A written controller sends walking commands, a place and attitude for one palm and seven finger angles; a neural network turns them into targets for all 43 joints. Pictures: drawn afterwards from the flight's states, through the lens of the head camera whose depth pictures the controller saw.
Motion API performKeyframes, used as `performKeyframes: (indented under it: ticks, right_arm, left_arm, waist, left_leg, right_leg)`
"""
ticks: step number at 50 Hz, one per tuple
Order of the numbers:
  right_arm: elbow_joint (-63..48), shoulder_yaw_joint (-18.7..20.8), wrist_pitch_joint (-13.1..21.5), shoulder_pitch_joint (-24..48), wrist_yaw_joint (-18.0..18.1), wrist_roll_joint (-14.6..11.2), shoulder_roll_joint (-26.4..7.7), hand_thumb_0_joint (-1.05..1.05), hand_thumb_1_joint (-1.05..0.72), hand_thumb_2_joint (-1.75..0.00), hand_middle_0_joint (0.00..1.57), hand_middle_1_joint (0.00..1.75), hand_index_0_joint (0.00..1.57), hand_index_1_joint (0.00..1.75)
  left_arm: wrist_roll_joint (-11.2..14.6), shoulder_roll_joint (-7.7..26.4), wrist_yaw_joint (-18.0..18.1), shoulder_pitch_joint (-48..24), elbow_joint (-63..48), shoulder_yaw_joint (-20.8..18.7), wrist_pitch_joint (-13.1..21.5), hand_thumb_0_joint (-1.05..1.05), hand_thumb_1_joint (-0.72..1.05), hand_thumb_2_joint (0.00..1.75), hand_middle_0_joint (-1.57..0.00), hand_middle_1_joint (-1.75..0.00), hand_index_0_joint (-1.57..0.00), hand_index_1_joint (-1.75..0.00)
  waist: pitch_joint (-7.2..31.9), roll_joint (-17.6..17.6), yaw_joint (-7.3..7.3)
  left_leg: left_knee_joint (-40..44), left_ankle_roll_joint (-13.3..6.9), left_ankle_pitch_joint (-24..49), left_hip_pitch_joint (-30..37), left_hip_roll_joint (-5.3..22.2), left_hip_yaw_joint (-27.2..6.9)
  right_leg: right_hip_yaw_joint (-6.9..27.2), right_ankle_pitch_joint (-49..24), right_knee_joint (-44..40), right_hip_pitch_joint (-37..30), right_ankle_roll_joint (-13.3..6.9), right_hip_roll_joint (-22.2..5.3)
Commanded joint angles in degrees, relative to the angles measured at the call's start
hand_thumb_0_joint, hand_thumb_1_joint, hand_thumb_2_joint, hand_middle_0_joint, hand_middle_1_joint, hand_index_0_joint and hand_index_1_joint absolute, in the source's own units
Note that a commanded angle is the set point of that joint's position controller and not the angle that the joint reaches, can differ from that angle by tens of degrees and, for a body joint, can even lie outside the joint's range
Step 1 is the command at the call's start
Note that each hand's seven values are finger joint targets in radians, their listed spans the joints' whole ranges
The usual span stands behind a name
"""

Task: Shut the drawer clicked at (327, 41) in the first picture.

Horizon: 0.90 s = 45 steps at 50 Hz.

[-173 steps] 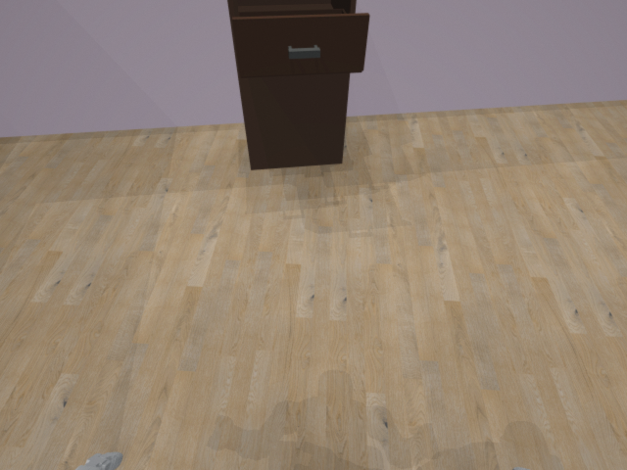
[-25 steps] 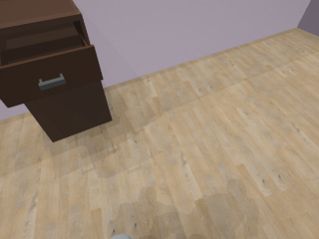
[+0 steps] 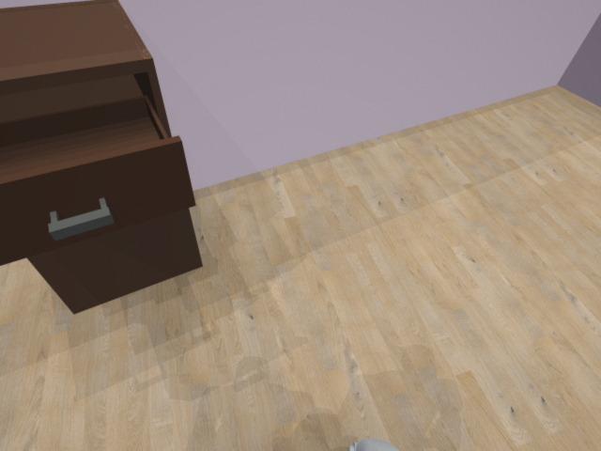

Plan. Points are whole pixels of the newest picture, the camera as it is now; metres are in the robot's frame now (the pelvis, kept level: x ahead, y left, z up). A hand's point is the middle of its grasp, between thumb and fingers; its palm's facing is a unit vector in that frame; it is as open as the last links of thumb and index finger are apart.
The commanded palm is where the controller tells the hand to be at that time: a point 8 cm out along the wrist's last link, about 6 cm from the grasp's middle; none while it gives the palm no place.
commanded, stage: turn to face it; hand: left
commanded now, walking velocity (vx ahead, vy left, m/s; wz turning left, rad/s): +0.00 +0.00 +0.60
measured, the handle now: (80, 216) +0.49 +0.46 -0.05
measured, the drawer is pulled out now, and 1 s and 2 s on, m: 0.30 0.30 0.30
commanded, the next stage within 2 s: take the last steps up to it in 1.04 s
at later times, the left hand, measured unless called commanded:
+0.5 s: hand (201, 435) +0.17 +0.16 -0.17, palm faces +0.24 -0.95 -0.19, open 7.3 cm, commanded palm none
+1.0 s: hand out of the picture +0.08 +0.19 -0.16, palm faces +0.46 -0.83 -0.31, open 7.4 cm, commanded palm none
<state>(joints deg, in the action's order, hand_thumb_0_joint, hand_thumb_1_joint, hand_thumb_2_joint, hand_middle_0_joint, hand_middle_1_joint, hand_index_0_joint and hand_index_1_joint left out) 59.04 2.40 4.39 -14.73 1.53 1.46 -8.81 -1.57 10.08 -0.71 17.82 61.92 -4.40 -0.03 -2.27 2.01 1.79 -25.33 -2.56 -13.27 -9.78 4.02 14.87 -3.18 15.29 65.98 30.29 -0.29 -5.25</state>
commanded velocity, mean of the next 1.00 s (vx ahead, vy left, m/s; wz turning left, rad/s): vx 0.00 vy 0.00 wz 0.49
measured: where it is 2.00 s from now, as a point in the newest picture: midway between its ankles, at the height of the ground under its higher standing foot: outside the picture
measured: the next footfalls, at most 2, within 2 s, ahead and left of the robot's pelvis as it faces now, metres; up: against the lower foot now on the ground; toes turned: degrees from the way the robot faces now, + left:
right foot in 0.22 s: +0.20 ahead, -0.15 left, +0.00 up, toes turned -7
left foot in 0.58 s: +0.13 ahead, +0.11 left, +0.00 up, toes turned +23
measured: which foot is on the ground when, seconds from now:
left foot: down 0.00-0.24, up 0.26-0.56, down 0.58-1.00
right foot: up 0.00-0.20, down 0.22-0.58, up 0.60-0.98, down 1.00-1.00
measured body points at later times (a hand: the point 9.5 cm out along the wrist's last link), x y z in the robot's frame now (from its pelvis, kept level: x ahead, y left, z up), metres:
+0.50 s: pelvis +0.09 -0.03 -0.01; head +0.10 -0.02 +0.44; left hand +0.16 +0.21 -0.15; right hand +0.16 -0.26 -0.16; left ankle +0.07 +0.08 -0.70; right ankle +0.16 -0.14 -0.74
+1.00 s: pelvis +0.11 -0.03 -0.01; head +0.14 -0.04 +0.43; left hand +0.05 +0.24 -0.14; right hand +0.29 -0.22 -0.17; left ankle +0.09 +0.10 -0.74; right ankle +0.16 -0.13 -0.75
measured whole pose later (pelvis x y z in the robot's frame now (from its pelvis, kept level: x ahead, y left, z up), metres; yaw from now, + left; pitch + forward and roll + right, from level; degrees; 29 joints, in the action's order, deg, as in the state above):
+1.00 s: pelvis +0.11 -0.03 -0.01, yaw +25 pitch -1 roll +1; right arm 52.2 2.9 -3.0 -10.2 -0.4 1.2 -13.0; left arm -0.5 12.8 1.4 12.8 52.6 -3.4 -1.6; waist -3.6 -2.1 0.2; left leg -33.0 -0.1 -13.7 -18.6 -1.5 -1.5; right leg -2.8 17.0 32.6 15.0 2.4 -2.0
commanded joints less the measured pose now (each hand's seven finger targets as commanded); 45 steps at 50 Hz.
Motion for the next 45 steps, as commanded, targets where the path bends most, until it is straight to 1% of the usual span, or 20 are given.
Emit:
performKeyframes:
  ticks: [1, 4, 7, 9, 10, 11, 12, 13, 16, 18, 24, 26, 27, 28, 29, 30, 32, 35, 41, 45]
  right_arm:
    - [-0.31, 0.82, 0.63, -6.50, -0.13, -0.30, -6.25, 0.00, -0.90, -0.90, 0.20, 0.30, 0.20, 0.30]
    - [1.34, 0.42, 0.09, -7.63, -0.39, -0.25, -5.84, 0.00, -0.90, -0.90, 0.20, 0.30, 0.20, 0.30]
    - [2.63, 0.67, -1.03, -8.68, -0.31, -0.23, -6.21, 0.00, -0.90, -0.90, 0.20, 0.30, 0.20, 0.30]
    - [2.51, 0.81, -1.69, -7.12, -0.41, -0.47, -6.32, 0.00, -0.90, -0.90, 0.20, 0.30, 0.20, 0.30]
    - [2.33, 0.74, -1.93, -7.53, -0.68, -0.78, -4.74, 0.00, -0.90, -0.90, 0.20, 0.30, 0.20, 0.30]
    - [1.45, 0.50, -2.26, -9.42, -1.11, -0.92, -2.06, 0.00, -0.90, -0.90, 0.20, 0.30, 0.20, 0.30]
    - [0.08, 0.63, -3.39, -9.33, -0.75, -1.16, -2.03, 0.00, -0.90, -0.90, 0.20, 0.30, 0.20, 0.30]
    - [-0.38, 0.69, -4.34, -7.85, -0.51, -1.12, -2.15, 0.00, -0.90, -0.90, 0.20, 0.30, 0.20, 0.30]
    - [-0.48, 1.55, -5.54, -5.51, -1.27, -0.73, -2.99, 0.00, -0.90, -0.90, 0.20, 0.30, 0.20, 0.30]
    - [-0.94, 1.69, -6.39, -6.20, -1.87, -0.60, -2.17, 0.00, -0.90, -0.90, 0.20, 0.30, 0.20, 0.30]
    - [-5.73, 2.03, -6.76, -1.67, -2.69, -0.33, -3.22, 0.00, -0.90, -0.90, 0.20, 0.30, 0.20, 0.30]
    - [-6.74, 2.16, -6.48, -2.53, -2.68, -0.15, -4.58, 0.00, -0.90, -0.90, 0.20, 0.30, 0.20, 0.30]
    - [-7.00, 2.44, -6.23, -3.74, -2.76, -0.09, -5.99, 0.00, -0.90, -0.90, 0.20, 0.30, 0.20, 0.30]
    - [-7.22, 3.33, -5.84, -6.08, -2.66, 0.12, -10.17, 0.00, -0.90, -0.90, 0.20, 0.30, 0.20, 0.30]
    - [-8.44, 4.71, -5.43, -7.92, -2.14, 0.63, -16.69, 0.00, -0.90, -0.90, 0.20, 0.30, 0.20, 0.30]
    - [-8.20, 5.09, -5.12, -8.20, -1.59, 0.70, -18.87, 0.00, -0.90, -0.90, 0.20, 0.30, 0.20, 0.30]
    - [-9.55, 4.30, -4.71, -1.55, -0.85, 0.24, -16.61, 0.00, -0.90, -0.90, 0.20, 0.30, 0.20, 0.30]
    - [-11.15, 3.08, -4.17, 3.38, -0.64, -0.03, -13.92, 0.00, -0.90, -0.90, 0.20, 0.30, 0.20, 0.30]
    - [-10.33, 3.31, -5.21, 1.30, -0.77, -0.01, -14.79, 0.00, -0.90, -0.90, 0.20, 0.30, 0.20, 0.30]
    - [-10.62, 3.30, -5.92, 3.96, -1.08, 0.08, -15.00, 0.00, -0.90, -0.90, 0.20, 0.30, 0.20, 0.30]
  left_arm:
    - [-0.13, -0.06, -0.39, -1.29, -4.39, 0.34, -0.33, 0.00, 0.90, 0.90, -0.20, -0.30, -0.20, -0.30]
    - [0.09, -0.41, 0.27, -3.64, -4.78, 1.20, 0.39, 0.00, 0.90, 0.90, -0.20, -0.30, -0.20, -0.30]
    - [0.04, 0.39, 0.81, -5.16, -4.81, 1.68, 1.16, 0.00, 0.90, 0.90, -0.20, -0.30, -0.20, -0.30]
    - [0.12, 2.28, 1.14, -1.52, -4.08, 1.12, 1.67, 0.00, 0.90, 0.90, -0.20, -0.30, -0.20, -0.30]
    - [0.09, 5.52, 1.55, 1.04, -3.47, 0.42, 2.18, 0.00, 0.90, 0.90, -0.20, -0.30, -0.20, -0.30]
    - [-0.13, 10.07, 2.06, 3.92, -2.98, -0.47, 2.54, 0.00, 0.90, 0.90, -0.20, -0.30, -0.20, -0.30]
    - [0.37, 12.86, 2.07, 6.06, -3.78, -0.98, 2.19, 0.00, 0.90, 0.90, -0.20, -0.30, -0.20, -0.30]
    - [0.61, 12.78, 2.33, 3.48, -4.28, -1.08, 2.39, 0.00, 0.90, 0.90, -0.20, -0.30, -0.20, -0.30]
    - [0.50, 7.95, 3.07, -5.29, -7.39, -0.34, 1.56, 0.00, 0.90, 0.90, -0.20, -0.30, -0.20, -0.30]
    - [0.14, 7.50, 3.28, -7.90, -8.76, -0.40, 1.28, 0.00, 0.90, 0.90, -0.20, -0.30, -0.20, -0.30]
    - [-0.41, 10.07, 3.23, -8.50, -10.47, -1.64, -0.26, 0.00, 0.90, 0.90, -0.20, -0.30, -0.20, -0.30]
    - [-0.05, 10.71, 2.85, -8.29, -11.15, -1.79, -0.80, 0.00, 0.90, 0.90, -0.20, -0.30, -0.20, -0.30]
    - [0.33, 10.02, 2.58, -7.76, -11.33, -1.65, -1.25, 0.00, 0.90, 0.90, -0.20, -0.30, -0.20, -0.30]
    - [0.82, 8.25, 2.16, -8.07, -12.80, -1.45, -1.80, 0.00, 0.90, 0.90, -0.20, -0.30, -0.20, -0.30]
    - [1.02, 4.91, 1.63, -10.79, -16.00, -0.84, -2.08, 0.00, 0.90, 0.90, -0.20, -0.30, -0.20, -0.30]
    - [0.36, 5.98, 1.43, -13.90, -17.52, -0.64, -2.01, 0.00, 0.90, 0.90, -0.20, -0.30, -0.20, -0.30]
    - [0.40, 6.12, 1.21, -12.58, -15.89, -1.21, -1.71, 0.00, 0.90, 0.90, -0.20, -0.30, -0.20, -0.30]
    - [0.50, 7.09, 0.97, -7.43, -12.64, -1.08, -1.77, 0.00, 0.90, 0.90, -0.20, -0.30, -0.20, -0.30]
    - [0.97, 6.74, 1.62, -7.97, -13.27, -0.25, -1.99, 0.00, 0.90, 0.90, -0.20, -0.30, -0.20, -0.30]
    - [1.27, 6.49, 1.97, -4.53, -12.53, 0.06, -1.49, 0.00, 0.90, 0.90, -0.20, -0.30, -0.20, -0.30]
  waist:
    - [-2.74, -6.46, -1.56]
    - [-2.71, -9.72, -2.24]
    - [-0.61, -8.61, -2.69]
    - [1.15, -6.77, 0.01]
    - [3.50, -2.35, 1.03]
    - [6.76, 7.81, 1.46]
    - [7.99, 9.83, 1.98]
    - [9.38, 14.53, 1.72]
    - [5.05, 6.69, -1.31]
    - [3.74, 6.48, -2.84]
    - [0.87, 8.24, -2.03]
    - [2.12, 5.78, -2.94]
    - [3.02, 1.10, -3.71]
    - [2.58, -10.07, -5.37]
    - [0.33, -24.13, -7.18]
    - [1.85, -18.17, -8.05]
    - [4.10, -15.57, -4.81]
    - [5.27, -10.70, -2.47]
    - [5.22, -9.54, -4.07]
    - [4.78, -11.20, -2.75]
  left_leg:
    - [14.18, -5.67, 17.84, -0.27, 14.89, -6.88]
    - [11.03, -5.89, 27.75, 0.09, 12.48, -5.84]
    - [5.20, -5.31, 26.93, -0.33, 11.89, -9.10]
    - [-0.54, -2.46, 18.66, -2.60, 9.45, -9.61]
    - [-6.39, 0.03, 9.33, -7.44, 6.60, -8.44]
    - [-16.99, 2.76, -8.89, -16.30, 0.48, -4.64]
    - [-30.05, 3.53, -24.75, -17.02, -1.82, -7.57]
    - [-36.95, 3.83, -24.84, -17.59, -0.17, -12.28]
    - [-43.21, 4.79, -15.36, -18.90, 2.05, -12.97]
    - [-39.36, 5.15, -12.98, -16.47, 2.16, -11.70]
    - [-23.55, 4.83, -12.54, -12.92, 1.59, -7.96]
    - [-14.70, 4.64, -7.20, -8.39, -0.06, -6.15]
    - [-7.90, 4.28, -3.30, -3.50, -0.23, -7.25]
    - [1.13, 1.65, -1.46, -1.77, 5.37, -17.93]
    - [10.76, -5.85, 6.27, -1.53, 18.94, -39.14]
    - [11.61, -10.39, 5.34, -2.97, 21.78, -43.18]
    - [9.22, -8.47, 4.08, -2.04, 16.58, -36.56]
    - [6.94, -6.01, 13.35, -0.31, 9.89, -26.00]
    - [5.57, -8.23, 18.97, 3.54, 10.42, -27.83]
    - [4.32, -7.75, 18.73, -0.87, 9.65, -29.68]
  right_leg:
    - [0.94, -4.11, -8.70, 3.11, 1.36, -2.34]
    - [-2.35, -5.30, -20.86, -2.91, 1.43, -0.87]
    - [-4.38, -5.25, -29.76, -11.57, 1.58, 1.44]
    - [-4.88, -11.65, -37.83, -19.61, 2.08, 1.23]
    - [-0.43, -20.69, -39.02, -27.22, 1.33, -3.48]
    - [9.43, -32.81, -39.80, -35.12, -2.61, -15.16]
    - [13.64, -39.59, -44.32, -32.60, -7.92, -22.84]
    - [14.70, -36.66, -46.52, -29.00, -9.52, -22.94]
    - [4.21, -21.53, -47.95, -21.10, -7.73, -18.26]
    - [-0.63, -14.20, -49.37, -16.14, -5.99, -17.16]
    - [-4.41, -1.44, -47.65, -12.81, -5.28, -18.22]
    - [-6.95, -0.76, -42.24, -12.47, -3.51, -16.61]
    - [-7.99, 0.95, -36.59, -9.95, -1.64, -15.11]
    - [-10.33, 7.15, -26.38, -4.49, 1.52, -10.07]
    - [-9.70, 21.89, -12.39, 6.66, 5.64, -2.12]
    - [-2.22, 20.82, -2.75, 7.23, 4.43, -1.67]
    - [2.15, 12.72, 3.12, 8.95, 4.30, -1.55]
    - [1.88, 5.81, -1.01, 3.64, 4.91, -0.75]
    - [1.45, 9.59, -14.11, -1.60, 4.95, 1.67]
    - [0.75, 8.46, -23.83, -10.05, 3.80, 3.59]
